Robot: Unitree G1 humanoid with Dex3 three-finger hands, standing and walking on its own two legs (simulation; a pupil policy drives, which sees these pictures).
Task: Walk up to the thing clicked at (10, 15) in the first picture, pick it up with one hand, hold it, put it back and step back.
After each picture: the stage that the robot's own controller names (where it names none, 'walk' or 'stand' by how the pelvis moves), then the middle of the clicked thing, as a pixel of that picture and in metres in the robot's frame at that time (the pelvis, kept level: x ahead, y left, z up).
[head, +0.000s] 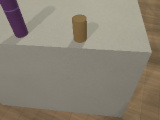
stand; (12, 12) +0.68 +0.36 +0.12
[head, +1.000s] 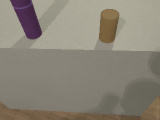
walk; (24, 9) +0.58 +0.24 +0.15
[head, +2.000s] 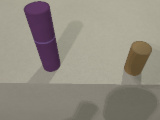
stand; (45, 41) +0.43 +0.17 +0.13
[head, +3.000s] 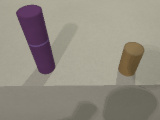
stand; (39, 44) +0.43 +0.18 +0.13
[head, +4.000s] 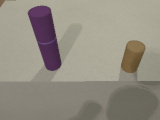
stand; (47, 42) +0.46 +0.16 +0.11
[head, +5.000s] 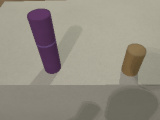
stand; (47, 45) +0.45 +0.16 +0.11
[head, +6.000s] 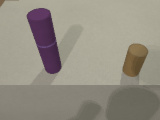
rise first; (47, 45) +0.45 +0.16 +0.11
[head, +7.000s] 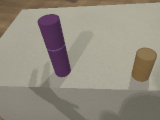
rise first; (56, 49) +0.44 +0.15 +0.12
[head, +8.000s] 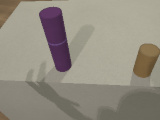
go down; (58, 43) +0.45 +0.15 +0.12
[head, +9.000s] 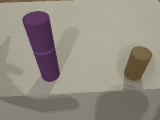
go down; (44, 51) +0.41 +0.14 +0.13
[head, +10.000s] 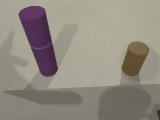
close in; (42, 46) +0.43 +0.14 +0.13
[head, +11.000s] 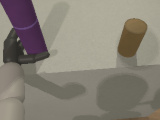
close; (27, 26) +0.46 +0.16 +0.17
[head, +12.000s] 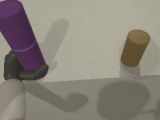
lift; (25, 47) +0.39 +0.18 +0.16
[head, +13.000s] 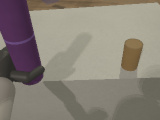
lift; (21, 43) +0.31 +0.17 +0.27
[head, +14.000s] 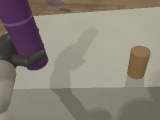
hold; (21, 26) +0.33 +0.17 +0.31
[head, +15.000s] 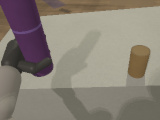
hold; (29, 33) +0.32 +0.15 +0.29
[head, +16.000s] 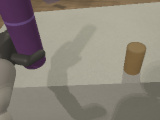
crouch; (22, 25) +0.34 +0.16 +0.30
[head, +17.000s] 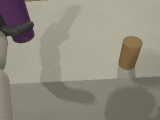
lower; out of the picture +0.45 +0.20 +0.31
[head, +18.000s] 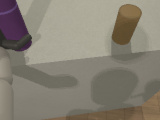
lower; (7, 13) +0.49 +0.19 +0.18
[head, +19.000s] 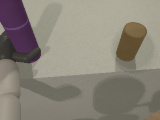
lower; (18, 27) +0.45 +0.18 +0.17
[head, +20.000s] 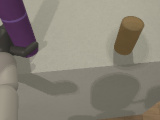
lower; (16, 21) +0.47 +0.18 +0.17
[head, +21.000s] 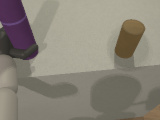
lower; (16, 23) +0.47 +0.18 +0.17
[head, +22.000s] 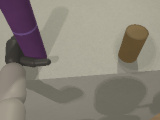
open; (26, 32) +0.44 +0.16 +0.16
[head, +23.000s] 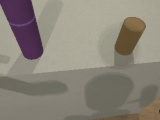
sink last; (23, 23) +0.46 +0.15 +0.17
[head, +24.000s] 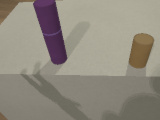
sink last; (52, 35) +0.48 +0.16 +0.16
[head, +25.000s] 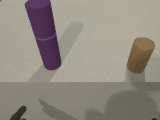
stand; (46, 38) +0.44 +0.15 +0.16
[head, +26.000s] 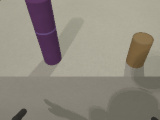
stand; (46, 33) +0.46 +0.15 +0.16
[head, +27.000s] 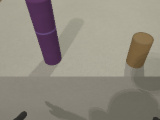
stand; (46, 33) +0.46 +0.15 +0.17
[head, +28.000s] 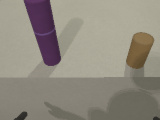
stand; (45, 34) +0.46 +0.15 +0.17
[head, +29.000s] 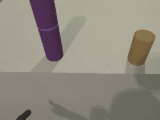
stand; (49, 30) +0.47 +0.15 +0.17
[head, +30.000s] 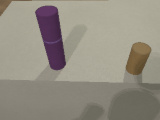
stand; (53, 41) +0.47 +0.15 +0.12
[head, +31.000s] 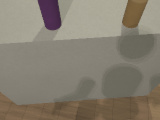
walk; out of the picture +0.58 +0.15 +0.14
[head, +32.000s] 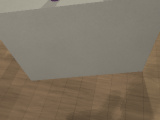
walk; out of the picture +0.90 +0.21 +0.13
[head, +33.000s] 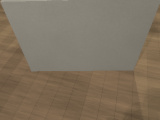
stand; out of the picture +1.09 +0.18 +0.13
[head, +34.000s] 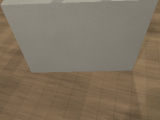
stand; out of the picture +1.10 +0.17 +0.11
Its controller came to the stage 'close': yes
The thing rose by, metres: 0.20
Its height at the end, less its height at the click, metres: +0.00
